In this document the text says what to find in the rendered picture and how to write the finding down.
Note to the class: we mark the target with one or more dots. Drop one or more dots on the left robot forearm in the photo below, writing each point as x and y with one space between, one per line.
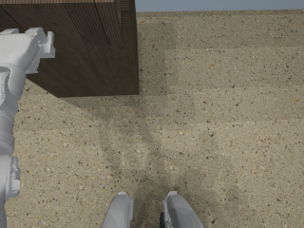
12 81

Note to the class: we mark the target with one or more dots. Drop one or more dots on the cabinet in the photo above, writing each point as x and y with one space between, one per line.
94 73

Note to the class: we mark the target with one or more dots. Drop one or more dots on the handle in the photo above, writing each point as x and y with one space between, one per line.
46 50

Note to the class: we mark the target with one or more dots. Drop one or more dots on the right robot thigh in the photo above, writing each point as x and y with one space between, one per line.
177 210

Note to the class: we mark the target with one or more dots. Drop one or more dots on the left robot thigh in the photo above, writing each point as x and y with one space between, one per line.
119 212

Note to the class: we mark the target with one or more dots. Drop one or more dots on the robot left upper arm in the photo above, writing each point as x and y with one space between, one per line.
10 175

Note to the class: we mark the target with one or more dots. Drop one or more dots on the robot left hand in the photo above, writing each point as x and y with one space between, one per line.
20 49

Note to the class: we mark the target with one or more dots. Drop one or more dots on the robot thigh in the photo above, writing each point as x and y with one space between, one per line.
177 210
119 212

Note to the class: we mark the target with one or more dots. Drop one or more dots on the drawer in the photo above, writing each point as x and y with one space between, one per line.
77 25

